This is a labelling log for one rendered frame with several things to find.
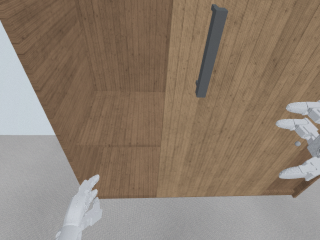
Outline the wardrobe door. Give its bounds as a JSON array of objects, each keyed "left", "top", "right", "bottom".
[
  {"left": 156, "top": 0, "right": 320, "bottom": 198},
  {"left": 266, "top": 131, "right": 320, "bottom": 190}
]

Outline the left robot forearm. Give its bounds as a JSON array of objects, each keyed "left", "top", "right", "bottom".
[{"left": 55, "top": 225, "right": 82, "bottom": 240}]

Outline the handle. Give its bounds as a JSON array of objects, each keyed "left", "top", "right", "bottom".
[{"left": 195, "top": 4, "right": 228, "bottom": 98}]

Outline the right robot hand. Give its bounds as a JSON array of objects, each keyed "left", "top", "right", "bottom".
[{"left": 275, "top": 100, "right": 320, "bottom": 181}]

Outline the left robot hand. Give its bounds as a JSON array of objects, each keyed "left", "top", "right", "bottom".
[{"left": 63, "top": 174, "right": 103, "bottom": 231}]

